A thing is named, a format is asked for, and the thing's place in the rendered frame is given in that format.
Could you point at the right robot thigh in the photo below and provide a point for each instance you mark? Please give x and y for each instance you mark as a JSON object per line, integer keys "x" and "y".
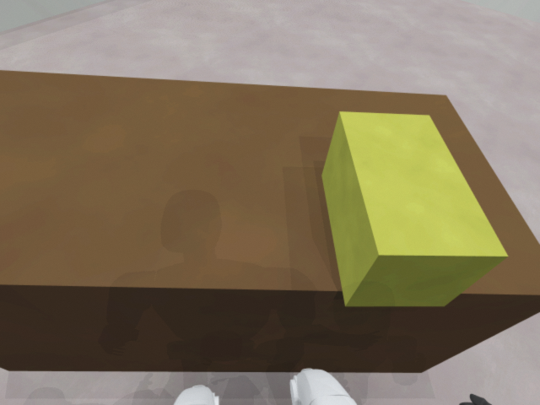
{"x": 317, "y": 387}

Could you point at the left robot thigh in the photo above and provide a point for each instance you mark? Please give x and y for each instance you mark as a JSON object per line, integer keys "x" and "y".
{"x": 200, "y": 395}

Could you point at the pedestal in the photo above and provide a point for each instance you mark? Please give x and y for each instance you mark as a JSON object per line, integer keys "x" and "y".
{"x": 182, "y": 226}

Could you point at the carton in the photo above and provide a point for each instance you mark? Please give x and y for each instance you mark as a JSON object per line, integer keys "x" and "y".
{"x": 406, "y": 227}

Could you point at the robot thigh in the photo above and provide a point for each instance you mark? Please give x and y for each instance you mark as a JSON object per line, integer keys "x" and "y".
{"x": 200, "y": 395}
{"x": 317, "y": 387}

